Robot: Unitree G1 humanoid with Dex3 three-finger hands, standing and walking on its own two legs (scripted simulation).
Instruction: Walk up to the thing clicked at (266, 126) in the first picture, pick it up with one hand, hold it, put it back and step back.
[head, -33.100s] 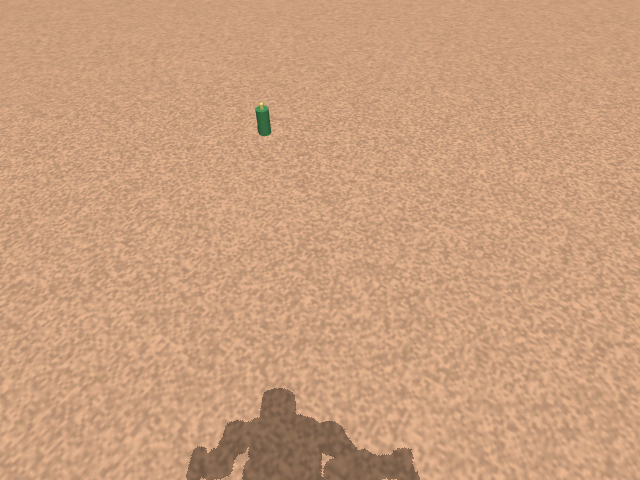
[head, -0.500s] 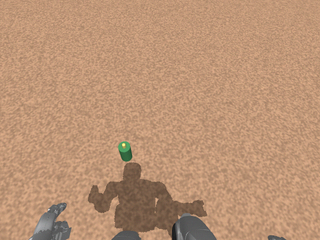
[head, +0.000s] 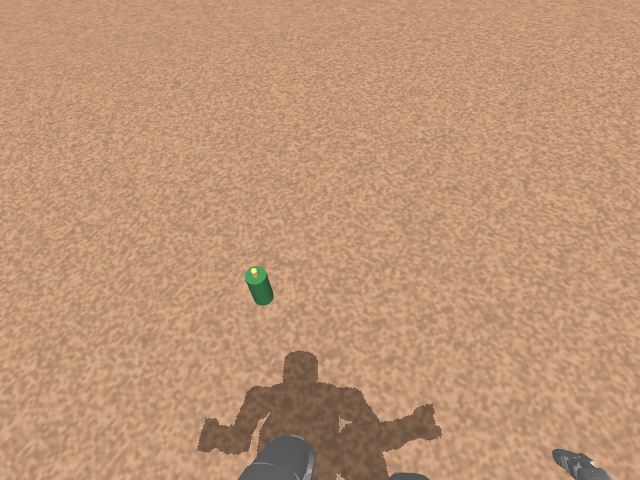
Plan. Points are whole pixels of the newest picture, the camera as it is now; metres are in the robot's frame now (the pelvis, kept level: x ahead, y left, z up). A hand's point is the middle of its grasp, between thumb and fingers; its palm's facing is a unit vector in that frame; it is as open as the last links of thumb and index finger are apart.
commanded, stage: step back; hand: left
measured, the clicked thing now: (258, 283) +0.75 +0.30 -0.67
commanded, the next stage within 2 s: stand in 1.72 s
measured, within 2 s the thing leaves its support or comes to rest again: neither
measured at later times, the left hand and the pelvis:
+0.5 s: hand out of the picture -0.08 +0.24 -0.15, palm faces +0.03 -0.92 -0.40, open 7.4 cm; pelvis -0.17 -0.03 -0.01, yaw +2 degrees
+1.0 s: hand out of the picture -0.24 +0.24 -0.14, palm faces +0.11 -0.91 -0.41, open 7.4 cm; pelvis -0.26 -0.04 +0.00, yaw +6 degrees
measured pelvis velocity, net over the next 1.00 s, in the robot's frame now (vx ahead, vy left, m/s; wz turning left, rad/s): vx -0.26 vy -0.04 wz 0.11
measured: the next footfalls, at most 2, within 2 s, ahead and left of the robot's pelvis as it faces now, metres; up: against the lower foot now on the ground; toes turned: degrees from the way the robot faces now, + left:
left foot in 0.18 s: -0.07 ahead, +0.12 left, +0.00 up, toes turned +2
right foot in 0.52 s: -0.18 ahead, -0.15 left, +0.00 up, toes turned +6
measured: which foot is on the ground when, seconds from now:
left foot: up 0.00-0.16, down 0.18-0.54, up 0.56-0.84, down 0.86-1.00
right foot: down 0.00-0.22, up 0.24-0.50, down 0.52-1.00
